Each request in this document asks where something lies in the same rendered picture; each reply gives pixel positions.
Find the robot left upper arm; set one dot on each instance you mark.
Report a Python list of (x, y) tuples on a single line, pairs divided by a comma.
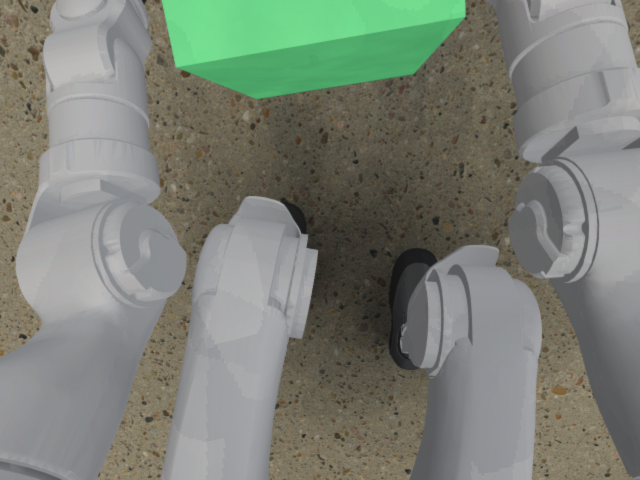
[(99, 279)]

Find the right robot forearm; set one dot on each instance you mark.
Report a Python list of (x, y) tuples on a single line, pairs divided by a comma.
[(574, 75)]

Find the robot right upper arm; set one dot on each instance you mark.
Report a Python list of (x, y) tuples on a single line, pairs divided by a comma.
[(576, 222)]

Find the carton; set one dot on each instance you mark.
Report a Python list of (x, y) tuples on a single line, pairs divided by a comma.
[(268, 48)]

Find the right robot foot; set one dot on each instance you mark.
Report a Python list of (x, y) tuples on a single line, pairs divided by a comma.
[(408, 270)]

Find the left robot forearm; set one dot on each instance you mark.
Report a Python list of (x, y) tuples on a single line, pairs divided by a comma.
[(97, 109)]

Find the robot right thigh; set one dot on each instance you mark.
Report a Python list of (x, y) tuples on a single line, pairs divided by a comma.
[(480, 418)]

